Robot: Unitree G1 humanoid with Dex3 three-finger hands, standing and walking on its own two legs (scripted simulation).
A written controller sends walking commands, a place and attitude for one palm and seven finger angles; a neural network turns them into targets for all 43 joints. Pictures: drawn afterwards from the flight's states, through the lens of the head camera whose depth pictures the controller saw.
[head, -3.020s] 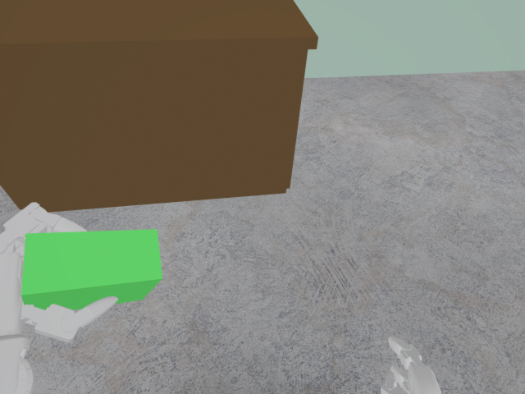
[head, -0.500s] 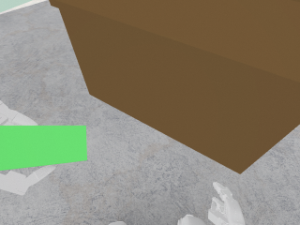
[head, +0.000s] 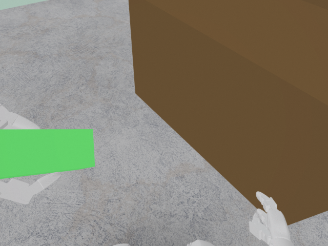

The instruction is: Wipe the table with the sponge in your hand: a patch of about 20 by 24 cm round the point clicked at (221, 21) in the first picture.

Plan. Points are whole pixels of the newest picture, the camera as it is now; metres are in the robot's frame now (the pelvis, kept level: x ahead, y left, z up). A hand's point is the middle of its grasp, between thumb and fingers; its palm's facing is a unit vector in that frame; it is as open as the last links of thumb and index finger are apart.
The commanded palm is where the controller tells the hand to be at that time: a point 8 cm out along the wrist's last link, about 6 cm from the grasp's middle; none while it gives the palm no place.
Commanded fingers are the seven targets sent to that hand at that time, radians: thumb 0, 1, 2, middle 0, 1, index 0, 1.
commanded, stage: walk to a spot facing it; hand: left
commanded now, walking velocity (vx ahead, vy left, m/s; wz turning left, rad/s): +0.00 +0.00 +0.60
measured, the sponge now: (58, 153) +0.24 +0.20 +0.17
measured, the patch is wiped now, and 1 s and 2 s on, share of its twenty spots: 0.00 0.00 0.00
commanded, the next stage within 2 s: turn to face it in 1.86 s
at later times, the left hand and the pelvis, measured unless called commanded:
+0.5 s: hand out of the picture +0.05 +0.23 +0.18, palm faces +0.63 -0.67 -0.40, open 10.3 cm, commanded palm -0.01 +0.26 +0.19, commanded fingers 0.00 0.10 1.30 -1.20 -1.60 -1.20 -1.60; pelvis -0.07 -0.06 +0.01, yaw +19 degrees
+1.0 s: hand out of the picture -0.03 +0.23 +0.18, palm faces +0.78 -0.44 -0.44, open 10.3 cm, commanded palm -0.10 +0.24 +0.19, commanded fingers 0.00 0.10 1.30 -1.20 -1.60 -1.20 -1.60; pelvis -0.08 -0.09 +0.01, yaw +32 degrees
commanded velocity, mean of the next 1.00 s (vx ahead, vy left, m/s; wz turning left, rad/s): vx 0.23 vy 0.00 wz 0.43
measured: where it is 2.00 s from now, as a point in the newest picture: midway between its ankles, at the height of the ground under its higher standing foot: outside the picture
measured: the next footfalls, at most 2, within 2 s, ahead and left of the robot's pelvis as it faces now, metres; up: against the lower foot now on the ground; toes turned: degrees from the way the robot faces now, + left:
right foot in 0.26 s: +0.05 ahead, -0.15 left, +0.00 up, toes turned +5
left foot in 0.58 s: -0.10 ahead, +0.08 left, +0.00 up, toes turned +30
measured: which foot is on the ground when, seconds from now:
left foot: down 0.00-0.26, up 0.28-0.56, down 0.58-0.96, up 0.98-1.00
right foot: up 0.00-0.24, down 0.26-0.58, up 0.60-0.94, down 0.96-1.00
